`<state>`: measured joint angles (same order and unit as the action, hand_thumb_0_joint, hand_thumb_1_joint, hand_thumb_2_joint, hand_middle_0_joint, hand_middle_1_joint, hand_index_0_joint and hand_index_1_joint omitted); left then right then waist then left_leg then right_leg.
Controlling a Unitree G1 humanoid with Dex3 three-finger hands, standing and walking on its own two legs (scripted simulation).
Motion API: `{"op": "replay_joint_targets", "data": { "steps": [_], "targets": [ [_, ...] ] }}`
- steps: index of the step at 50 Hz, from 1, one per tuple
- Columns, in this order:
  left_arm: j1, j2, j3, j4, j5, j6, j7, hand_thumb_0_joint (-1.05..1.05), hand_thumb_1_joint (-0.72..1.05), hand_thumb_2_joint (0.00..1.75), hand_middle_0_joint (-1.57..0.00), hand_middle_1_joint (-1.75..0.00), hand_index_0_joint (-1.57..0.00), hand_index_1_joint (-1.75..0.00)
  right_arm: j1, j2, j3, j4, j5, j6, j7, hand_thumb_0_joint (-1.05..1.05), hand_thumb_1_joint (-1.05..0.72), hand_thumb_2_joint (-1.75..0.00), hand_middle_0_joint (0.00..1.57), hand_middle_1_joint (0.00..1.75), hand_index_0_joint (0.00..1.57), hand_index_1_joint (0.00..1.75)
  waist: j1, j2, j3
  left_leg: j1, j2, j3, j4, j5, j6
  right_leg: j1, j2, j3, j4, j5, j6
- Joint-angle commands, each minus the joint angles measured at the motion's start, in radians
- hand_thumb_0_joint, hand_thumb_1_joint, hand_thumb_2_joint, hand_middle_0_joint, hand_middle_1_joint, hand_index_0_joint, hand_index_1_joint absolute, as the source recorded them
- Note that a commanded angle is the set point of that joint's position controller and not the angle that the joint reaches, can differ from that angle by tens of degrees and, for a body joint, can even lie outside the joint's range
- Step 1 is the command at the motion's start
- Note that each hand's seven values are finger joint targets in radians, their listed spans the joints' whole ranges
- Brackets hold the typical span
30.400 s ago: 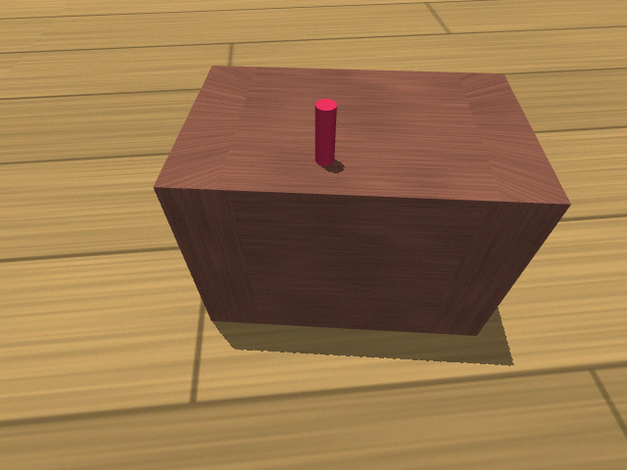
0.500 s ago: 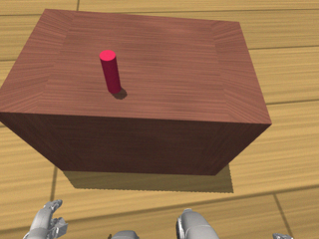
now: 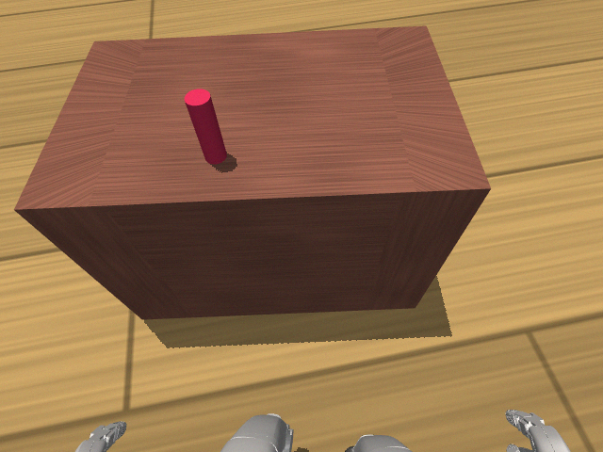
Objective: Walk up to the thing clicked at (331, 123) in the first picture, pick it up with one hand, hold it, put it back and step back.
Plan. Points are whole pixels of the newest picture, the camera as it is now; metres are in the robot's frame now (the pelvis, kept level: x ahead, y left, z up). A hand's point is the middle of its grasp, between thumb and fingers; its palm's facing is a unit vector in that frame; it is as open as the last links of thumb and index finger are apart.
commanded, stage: step back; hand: left
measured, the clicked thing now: (207, 129) +0.68 +0.21 -0.04
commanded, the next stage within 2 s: none
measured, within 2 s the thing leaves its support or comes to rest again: neither
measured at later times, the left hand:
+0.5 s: hand out of the picture -0.05 +0.28 -0.16, palm faces -0.01 -0.93 -0.36, open 7.3 cm
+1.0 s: hand out of the picture -0.16 +0.23 -0.15, palm faces +0.06 -0.92 -0.40, open 7.4 cm
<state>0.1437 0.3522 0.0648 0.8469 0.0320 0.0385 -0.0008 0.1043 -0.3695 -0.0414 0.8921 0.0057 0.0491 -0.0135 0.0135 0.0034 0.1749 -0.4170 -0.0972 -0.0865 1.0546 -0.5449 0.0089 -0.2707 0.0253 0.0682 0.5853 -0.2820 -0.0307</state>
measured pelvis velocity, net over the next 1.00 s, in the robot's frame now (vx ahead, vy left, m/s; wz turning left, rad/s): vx -0.30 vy -0.04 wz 0.09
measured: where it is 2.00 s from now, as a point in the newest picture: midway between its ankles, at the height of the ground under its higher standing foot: outside the picture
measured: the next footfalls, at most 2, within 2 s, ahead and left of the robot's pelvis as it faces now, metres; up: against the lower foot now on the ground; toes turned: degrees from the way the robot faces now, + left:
left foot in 0.18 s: -0.04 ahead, +0.13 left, +0.00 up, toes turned +1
right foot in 0.60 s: -0.17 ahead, -0.15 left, +0.00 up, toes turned +1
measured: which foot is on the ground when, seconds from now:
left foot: up 0.00-0.16, down 0.18-0.64, up 0.66-0.96, down 0.98-1.00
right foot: down 0.00-0.20, up 0.22-0.58, down 0.60-1.00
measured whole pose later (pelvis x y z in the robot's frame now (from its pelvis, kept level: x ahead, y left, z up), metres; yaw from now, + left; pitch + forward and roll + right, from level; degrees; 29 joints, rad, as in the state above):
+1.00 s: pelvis -0.30 -0.04 -0.02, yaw +5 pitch -2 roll +2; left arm 0.06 0.40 0.08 0.73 0.04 0.07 0.01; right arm 0.22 -0.35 -0.04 0.89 -0.03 0.02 -0.03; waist 0.00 -0.07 0.20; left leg -0.24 -0.07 0.00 0.65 -0.37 0.02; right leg -0.44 -0.07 -0.04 0.74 -0.26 -0.02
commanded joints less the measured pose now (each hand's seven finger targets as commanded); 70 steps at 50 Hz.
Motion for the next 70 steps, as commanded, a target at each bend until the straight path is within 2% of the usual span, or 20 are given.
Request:
{"op": "replay_joint_targets", "data": {
  "steps": [1,6,9,12,16,27,30,32,33,37,45,48,50,51,52,55,66,68,69,70],
  "targets": [
    [-0.055,0.241,0.071,-0.132,0.004,-0.022,0.028,0.0,0.9,0.9,-0.2,-0.3,-0.2,-0.3,0.078,-0.207,-0.046,-0.06,0.004,-0.034,-0.024,0.0,-0.9,-0.9,0.2,0.3,0.2,0.3,-0.001,-0.128,-0.21,-0.015,0.0,-0.033,0.037,0.026,-0.027,0.122,-0.222,0.166,-0.103,0.609,-0.198],
    [-0.008,0.246,0.068,-0.148,0.004,0.0,0.026,0.0,0.9,0.9,-0.2,-0.3,-0.2,-0.3,0.088,-0.183,-0.048,-0.077,-0.016,-0.049,-0.026,0.0,-0.9,-0.9,0.2,0.3,0.2,0.3,0.015,-0.2,-0.253,0.032,0.071,0.058,-0.408,0.076,-0.021,0.255,-0.216,0.146,-0.015,0.588,-0.166],
    [-0.033,0.227,0.056,-0.174,-0.016,0.019,0.014,0.0,0.9,0.9,-0.2,-0.3,-0.2,-0.3,0.14,-0.21,-0.075,-0.056,-0.037,-0.062,-0.024,0.0,-0.9,-0.9,0.2,0.3,0.2,0.3,-0.02,-0.098,-0.265,0.267,0.129,-0.003,-0.704,0.48,0.013,0.066,-0.131,0.095,0.118,0.341,-0.063],
    [-0.089,0.233,0.07,-0.18,0.001,0.023,0.034,0.0,0.9,0.9,-0.2,-0.3,-0.2,-0.3,0.054,-0.406,-0.119,-0.104,-0.043,-0.064,-0.02,0.0,-0.9,-0.9,0.2,0.3,0.2,0.3,-0.072,0.243,-0.194,0.117,0.579,-0.505,-0.755,0.663,0.314,-0.167,0.058,0.134,0.597,-0.381,0.023],
    [0.035,0.233,0.083,-0.118,-0.018,0.022,0.017,0.0,0.9,0.9,-0.2,-0.3,-0.2,-0.3,-0.038,-0.252,-0.077,-0.122,-0.042,-0.069,-0.029,0.0,-0.9,-0.9,0.2,0.3,0.2,0.3,0.035,0.115,-0.162,0.238,0.335,-0.122,-0.636,0.773,0.189,-0.26,0.094,0.153,0.716,-0.204,0.019],
    [0.088,0.21,0.07,-0.088,-0.004,0.004,0.0,0.0,0.9,0.9,-0.2,-0.3,-0.2,-0.3,0.029,-0.294,-0.091,-0.156,-0.041,-0.045,-0.02,0.0,-0.9,-0.9,0.2,0.3,0.2,0.3,-0.024,0.22,-0.276,0.303,0.353,-0.105,-0.555,0.66,0.214,-0.039,-0.013,-0.018,0.114,-0.189,0.051],
    [0.202,0.226,0.085,-0.021,0.007,0.0,-0.006,0.0,0.9,0.9,-0.2,-0.3,-0.2,-0.3,-0.02,-0.286,-0.081,-0.166,-0.027,-0.026,-0.016,0.0,-0.9,-0.9,0.2,0.3,0.2,0.3,0.034,0.169,-0.288,0.106,0.287,-0.069,-0.485,0.478,0.122,0.173,-0.015,-0.047,-0.147,0.03,-0.002],
    [0.125,0.371,0.119,-0.075,0.017,-0.002,-0.012,0.0,0.9,0.9,-0.2,-0.3,-0.2,-0.3,0.013,-0.183,-0.054,-0.181,-0.014,-0.023,-0.026,0.0,-0.9,-0.9,0.2,0.3,0.2,0.3,0.024,-0.239,-0.176,-0.19,0.002,0.024,-0.187,-0.015,-0.003,0.086,-0.305,0.406,-0.271,-0.093,-0.117],
    [0.039,0.43,0.121,-0.111,0.025,0.002,-0.008,0.0,0.9,0.9,-0.2,-0.3,-0.2,-0.3,-0.026,-0.233,-0.078,-0.175,-0.02,-0.02,-0.045,0.0,-0.9,-0.9,0.2,0.3,0.2,0.3,0.064,-0.313,-0.121,-0.077,0.019,-0.029,0.051,-0.103,-0.023,-0.199,-0.45,0.522,-0.352,-0.115,-0.266],
    [-0.125,0.259,0.087,-0.148,0.014,-0.006,0.008,0.0,0.9,0.9,-0.2,-0.3,-0.2,-0.3,0.117,-0.218,-0.062,-0.091,-0.004,-0.029,-0.031,0.0,-0.9,-0.9,0.2,0.3,0.2,0.3,-0.049,-0.154,-0.117,-0.048,-0.025,-0.06,0.167,0.1,-0.015,-0.108,-0.206,0.1,-0.194,0.173,-0.133],
    [0.008,0.247,0.082,-0.165,0.013,0.008,0.032,0.0,0.9,0.9,-0.2,-0.3,-0.2,-0.3,0.131,-0.184,-0.049,-0.107,-0.031,-0.058,-0.036,0.0,-0.9,-0.9,0.2,0.3,0.2,0.3,0.03,-0.227,-0.245,-0.025,0.088,0.053,-0.34,0.026,-0.02,0.256,-0.29,0.131,-0.015,0.571,-0.183],
    [-0.035,0.238,0.062,-0.183,-0.004,0.028,0.02,0.0,0.9,0.9,-0.2,-0.3,-0.2,-0.3,0.218,-0.204,-0.067,-0.056,-0.035,-0.061,-0.03,0.0,-0.9,-0.9,0.2,0.3,0.2,0.3,-0.016,-0.114,-0.271,0.196,0.078,0.076,-0.668,0.4,0.01,0.101,-0.216,0.067,0.114,0.378,-0.092],
    [-0.018,0.172,0.047,-0.197,-0.015,0.032,0.015,0.0,0.9,0.9,-0.2,-0.3,-0.2,-0.3,0.152,-0.353,-0.094,-0.083,-0.056,-0.056,-0.027,0.0,-0.9,-0.9,0.2,0.3,0.2,0.3,0.013,0.239,-0.235,0.311,0.426,-0.393,-0.701,0.677,0.167,-0.274,0.032,-0.067,0.392,-0.287,0.006],
    [-0.077,0.23,0.07,-0.201,-0.006,0.036,0.028,0.0,0.9,0.9,-0.2,-0.3,-0.2,-0.3,0.118,-0.424,-0.107,-0.111,-0.05,-0.057,-0.028,0.0,-0.9,-0.9,0.2,0.3,0.2,0.3,-0.047,0.244,-0.221,0.112,0.557,-0.495,-0.713,0.675,0.309,-0.182,0.016,0.063,0.569,-0.398,0.023],
    [-0.08,0.262,0.077,-0.181,-0.001,0.039,0.027,0.0,0.9,0.9,-0.2,-0.3,-0.2,-0.3,0.064,-0.39,-0.104,-0.117,-0.051,-0.064,-0.037,0.0,-0.9,-0.9,0.2,0.3,0.2,0.3,-0.028,0.183,-0.174,0.021,0.551,-0.469,-0.714,0.647,0.316,-0.142,0.0,0.115,0.674,-0.359,0.021],
    [0.003,0.23,0.075,-0.13,-0.019,0.041,0.014,0.0,0.9,0.9,-0.2,-0.3,-0.2,-0.3,-0.003,-0.265,-0.064,-0.132,-0.052,-0.064,-0.042,0.0,-0.9,-0.9,0.2,0.3,0.2,0.3,0.039,0.079,-0.177,0.134,0.343,-0.123,-0.616,0.786,0.203,-0.223,0.077,0.136,0.755,-0.218,0.02],
    [0.156,0.22,0.065,0.016,0.002,-0.04,0.013,0.0,0.9,0.9,-0.2,-0.3,-0.2,-0.3,0.015,-0.27,-0.068,-0.121,-0.039,-0.014,-0.007,0.0,-0.9,-0.9,0.2,0.3,0.2,0.3,0.024,0.162,-0.289,0.15,0.271,-0.001,-0.387,0.422,0.143,0.152,0.018,-0.085,-0.205,-0.005,0.018],
    [0.129,0.374,0.1,-0.007,0.017,-0.05,0.014,0.0,0.9,0.9,-0.2,-0.3,-0.2,-0.3,0.024,-0.159,-0.035,-0.156,-0.033,-0.014,-0.008,0.0,-0.9,-0.9,0.2,0.3,0.2,0.3,0.02,-0.212,-0.193,-0.215,0.063,0.016,-0.156,-0.038,0.014,0.109,-0.29,0.446,-0.267,-0.21,-0.087],
    [0.037,0.438,0.104,-0.039,0.026,-0.048,0.018,0.0,0.9,0.9,-0.2,-0.3,-0.2,-0.3,-0.049,-0.221,-0.064,-0.151,-0.033,-0.011,-0.024,0.0,-0.9,-0.9,0.2,0.3,0.2,0.3,0.066,-0.214,-0.14,-0.079,0.08,-0.105,-0.033,-0.064,-0.011,-0.177,-0.441,0.576,-0.334,-0.286,-0.24],
    [-0.05,0.401,0.097,-0.052,0.019,-0.051,0.022,0.0,0.9,0.9,-0.2,-0.3,-0.2,-0.3,-0.024,-0.259,-0.078,-0.118,-0.024,-0.013,-0.02,0.0,-0.9,-0.9,0.2,0.3,0.2,0.3,0.018,-0.184,-0.077,-0.004,0.117,-0.123,0.02,-0.002,-0.009,-0.282,-0.432,0.526,-0.335,-0.299,-0.233]
  ]
}}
